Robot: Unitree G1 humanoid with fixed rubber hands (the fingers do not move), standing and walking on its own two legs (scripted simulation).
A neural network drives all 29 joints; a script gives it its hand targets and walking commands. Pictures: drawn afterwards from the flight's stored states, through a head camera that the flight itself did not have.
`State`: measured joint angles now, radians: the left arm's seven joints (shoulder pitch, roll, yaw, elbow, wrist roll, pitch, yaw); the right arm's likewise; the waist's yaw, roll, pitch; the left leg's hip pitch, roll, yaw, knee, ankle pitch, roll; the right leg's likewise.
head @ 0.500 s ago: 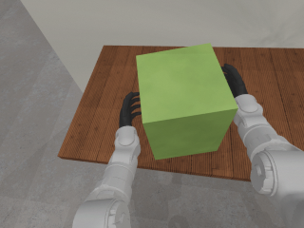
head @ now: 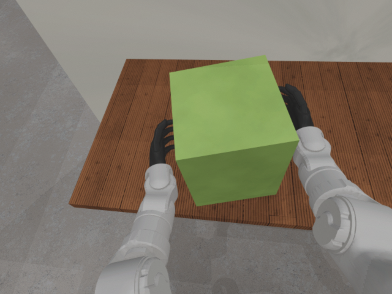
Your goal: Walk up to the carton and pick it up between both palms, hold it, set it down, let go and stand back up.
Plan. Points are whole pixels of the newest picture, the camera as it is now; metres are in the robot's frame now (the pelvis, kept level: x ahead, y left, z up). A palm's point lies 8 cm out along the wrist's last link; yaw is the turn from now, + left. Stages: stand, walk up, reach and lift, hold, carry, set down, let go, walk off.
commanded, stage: reach and lift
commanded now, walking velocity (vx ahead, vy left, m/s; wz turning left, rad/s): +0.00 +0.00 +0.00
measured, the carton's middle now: (227, 138) +0.47 -0.01 -0.01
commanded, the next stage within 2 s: none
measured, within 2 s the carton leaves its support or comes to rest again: leaves its support in 0.14 s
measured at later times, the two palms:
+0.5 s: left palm (159, 163) +0.39 +0.13 +0.02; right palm (301, 126) +0.46 -0.15 +0.05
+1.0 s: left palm (151, 177) +0.36 +0.14 +0.02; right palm (297, 137) +0.43 -0.14 +0.07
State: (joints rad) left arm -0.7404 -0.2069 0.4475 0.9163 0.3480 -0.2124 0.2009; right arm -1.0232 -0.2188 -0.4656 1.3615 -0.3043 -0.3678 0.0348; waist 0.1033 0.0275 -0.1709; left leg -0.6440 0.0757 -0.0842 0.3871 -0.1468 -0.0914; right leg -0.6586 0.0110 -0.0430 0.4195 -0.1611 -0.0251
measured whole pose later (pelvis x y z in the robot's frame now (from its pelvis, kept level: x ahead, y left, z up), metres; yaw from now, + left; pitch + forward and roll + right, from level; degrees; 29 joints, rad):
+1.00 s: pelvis -0.02 +0.00 +0.00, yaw +0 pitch +19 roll -1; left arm -0.67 -0.17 0.40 0.96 0.20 -0.22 0.20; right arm -0.93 -0.13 -0.40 1.25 -0.29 -0.32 -0.03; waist 0.08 0.03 -0.17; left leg -0.59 0.08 -0.08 0.39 -0.12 -0.09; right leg -0.60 0.01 -0.04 0.40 -0.12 -0.02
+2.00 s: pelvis -0.03 +0.01 +0.01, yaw +0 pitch +1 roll -1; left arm -0.66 -0.10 0.36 0.59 0.25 0.31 0.06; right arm -0.83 -0.03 -0.26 0.92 -0.02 0.08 -0.15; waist 0.00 -0.03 -0.08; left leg -0.24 0.08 -0.08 0.39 -0.17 -0.08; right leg -0.22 0.01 -0.04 0.36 -0.15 -0.01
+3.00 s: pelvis -0.03 +0.01 +0.01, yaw +0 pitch -5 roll -1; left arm -0.65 -0.07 0.35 0.35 0.34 0.55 -0.04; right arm -0.79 0.00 -0.16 0.75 0.08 0.22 -0.23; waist -0.06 -0.06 -0.03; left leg -0.13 0.07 -0.08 0.39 -0.18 -0.07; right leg -0.10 0.01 -0.05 0.34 -0.15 0.00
